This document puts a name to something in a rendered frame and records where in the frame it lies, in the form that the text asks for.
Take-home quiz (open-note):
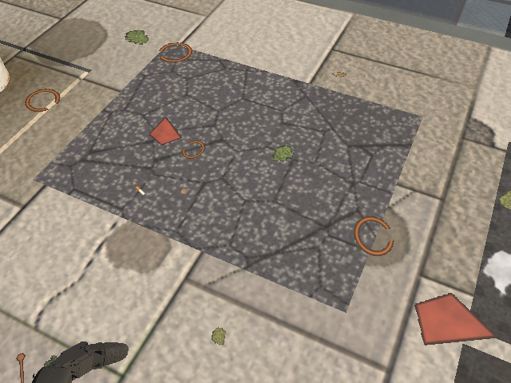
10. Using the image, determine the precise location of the robot left hand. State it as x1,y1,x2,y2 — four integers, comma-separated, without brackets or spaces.
32,342,129,383

